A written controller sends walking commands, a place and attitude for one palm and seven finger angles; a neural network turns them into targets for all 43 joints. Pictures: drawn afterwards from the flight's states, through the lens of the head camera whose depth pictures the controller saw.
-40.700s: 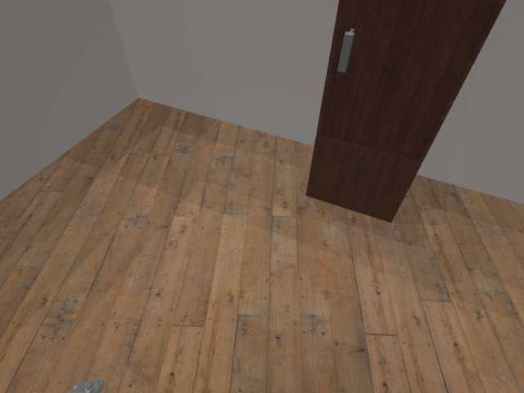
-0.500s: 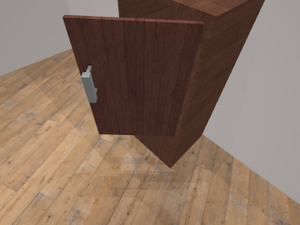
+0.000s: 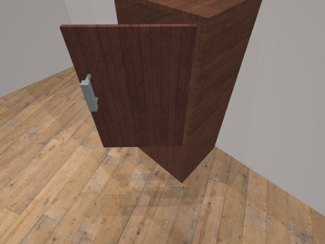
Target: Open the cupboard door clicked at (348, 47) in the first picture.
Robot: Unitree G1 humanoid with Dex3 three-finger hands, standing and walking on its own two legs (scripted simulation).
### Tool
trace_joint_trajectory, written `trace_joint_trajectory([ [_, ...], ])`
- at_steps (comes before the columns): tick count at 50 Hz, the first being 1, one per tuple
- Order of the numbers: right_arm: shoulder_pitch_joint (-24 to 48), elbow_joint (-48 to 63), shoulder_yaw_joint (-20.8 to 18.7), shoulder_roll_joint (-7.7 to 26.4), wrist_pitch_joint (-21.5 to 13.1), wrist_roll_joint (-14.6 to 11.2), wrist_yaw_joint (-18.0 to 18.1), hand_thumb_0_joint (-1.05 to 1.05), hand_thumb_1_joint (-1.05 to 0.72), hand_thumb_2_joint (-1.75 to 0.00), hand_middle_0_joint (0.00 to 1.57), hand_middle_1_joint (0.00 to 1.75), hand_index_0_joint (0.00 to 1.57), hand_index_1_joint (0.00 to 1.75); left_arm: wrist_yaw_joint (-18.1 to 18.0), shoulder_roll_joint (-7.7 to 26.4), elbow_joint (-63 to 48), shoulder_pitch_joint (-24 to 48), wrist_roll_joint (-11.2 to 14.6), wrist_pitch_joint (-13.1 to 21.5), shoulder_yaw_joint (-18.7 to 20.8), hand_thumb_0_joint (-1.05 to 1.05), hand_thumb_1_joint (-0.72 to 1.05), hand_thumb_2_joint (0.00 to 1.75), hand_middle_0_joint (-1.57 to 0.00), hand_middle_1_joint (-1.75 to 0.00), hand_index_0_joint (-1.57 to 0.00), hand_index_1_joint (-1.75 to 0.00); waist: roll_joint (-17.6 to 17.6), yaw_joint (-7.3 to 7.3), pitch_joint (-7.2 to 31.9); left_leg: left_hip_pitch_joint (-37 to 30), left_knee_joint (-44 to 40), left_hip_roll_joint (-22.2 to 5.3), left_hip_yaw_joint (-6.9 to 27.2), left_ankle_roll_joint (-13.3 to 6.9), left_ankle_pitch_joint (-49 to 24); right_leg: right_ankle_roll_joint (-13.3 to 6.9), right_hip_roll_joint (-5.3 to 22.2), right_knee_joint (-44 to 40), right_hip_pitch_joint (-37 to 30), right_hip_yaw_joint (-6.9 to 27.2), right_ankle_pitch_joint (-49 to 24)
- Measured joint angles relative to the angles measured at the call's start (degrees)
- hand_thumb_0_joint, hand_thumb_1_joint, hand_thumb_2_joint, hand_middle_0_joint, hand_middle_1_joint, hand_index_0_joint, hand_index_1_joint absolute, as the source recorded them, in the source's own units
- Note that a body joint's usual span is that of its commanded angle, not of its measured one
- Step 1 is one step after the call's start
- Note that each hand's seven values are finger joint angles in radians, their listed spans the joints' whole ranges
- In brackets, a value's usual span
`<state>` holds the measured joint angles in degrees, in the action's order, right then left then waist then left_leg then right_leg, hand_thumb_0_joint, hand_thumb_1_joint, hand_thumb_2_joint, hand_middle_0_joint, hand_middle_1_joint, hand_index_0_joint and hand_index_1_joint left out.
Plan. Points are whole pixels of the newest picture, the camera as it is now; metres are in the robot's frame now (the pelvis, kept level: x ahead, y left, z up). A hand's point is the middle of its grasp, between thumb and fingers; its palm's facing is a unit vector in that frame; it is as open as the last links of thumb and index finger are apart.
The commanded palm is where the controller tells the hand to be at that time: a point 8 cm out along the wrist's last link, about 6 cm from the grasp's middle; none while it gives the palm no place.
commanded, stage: come to a stop and stand still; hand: left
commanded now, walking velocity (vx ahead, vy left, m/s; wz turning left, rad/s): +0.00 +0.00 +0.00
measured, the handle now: (91, 92) +0.60 +0.28 +0.03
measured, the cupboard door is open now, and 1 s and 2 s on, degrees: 44 44 44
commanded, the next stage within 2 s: look again from close up in 0.60 s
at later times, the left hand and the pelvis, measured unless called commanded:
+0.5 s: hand out of the picture -0.08 +0.17 -0.17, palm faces +0.08 -0.98 -0.16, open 7.4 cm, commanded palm none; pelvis -0.05 +0.01 +0.00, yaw +2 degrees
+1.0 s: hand out of the picture -0.06 +0.17 -0.17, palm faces +0.09 -0.99 -0.14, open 7.4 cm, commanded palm none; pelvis -0.04 +0.02 +0.00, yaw +1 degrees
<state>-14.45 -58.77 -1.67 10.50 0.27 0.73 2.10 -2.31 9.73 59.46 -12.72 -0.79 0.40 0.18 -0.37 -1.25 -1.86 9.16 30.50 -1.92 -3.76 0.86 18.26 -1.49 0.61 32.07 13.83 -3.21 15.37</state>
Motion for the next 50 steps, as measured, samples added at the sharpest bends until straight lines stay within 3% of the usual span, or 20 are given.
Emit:
trace_joint_trajectory([
  [11, -3.51, 0.17, 1.09, -0.57, 0.52, 0.78, -1.32, 0.00, -0.91, -0.90, 0.20, 0.30, 0.20, 0.30, 1.11, 0.20, -0.09, -4.60, -0.22, -0.98, 0.03, 0.00, 0.91, 0.90, -0.20, -0.30, -0.20, -0.30, 0.31, 0.76, 2.36, 2.28, -2.05, 0.19, 0.76, -0.49, -3.93, -0.10, -0.06, -3.58, 1.20, -0.56, -3.93],
  [25, -9.52, -4.56, 1.50, -3.53, 0.54, 0.56, -0.91, 0.00, -0.90, -0.90, 0.20, 0.30, 0.20, 0.30, 1.06, -1.82, 2.94, -8.74, -0.11, -0.74, 0.35, 0.01, 0.90, 0.90, -0.20, -0.30, -0.19, -0.30, 1.28, 1.00, 1.47, 4.91, -1.65, 1.04, 1.49, -1.16, -5.49, 0.38, 0.30, -4.16, 2.97, -0.36, -4.83],
  [38, -7.32, -4.31, 1.33, -5.23, -0.20, 0.34, -0.66, 0.00, -0.90, -0.90, 0.20, 0.30, 0.20, 0.30, 0.91, -3.58, 3.49, -8.35, -0.44, -0.15, 0.15, 0.00, 0.90, 0.90, -0.20, -0.30, -0.19, -0.30, 1.82, 1.40, 1.85, 5.13, -1.31, 2.02, 1.01, -1.95, -5.42, 1.06, 0.82, -3.97, 3.27, 0.91, -6.15],
  [50, -4.64, -3.16, 0.98, -3.90, -0.53, 0.34, -0.60, 0.00, -0.91, -0.90, 0.20, 0.30, 0.20, 0.30, 0.82, -3.31, 2.59, -8.12, -0.49, 0.22, 0.42, 0.00, 0.91, 0.90, -0.20, -0.30, -0.19, -0.30, 1.18, 1.66, 2.04, 4.94, -1.68, 2.18, 0.74, -2.11, -4.82, 1.48, 0.75, -4.12, 3.31, 1.58, -5.87],
])
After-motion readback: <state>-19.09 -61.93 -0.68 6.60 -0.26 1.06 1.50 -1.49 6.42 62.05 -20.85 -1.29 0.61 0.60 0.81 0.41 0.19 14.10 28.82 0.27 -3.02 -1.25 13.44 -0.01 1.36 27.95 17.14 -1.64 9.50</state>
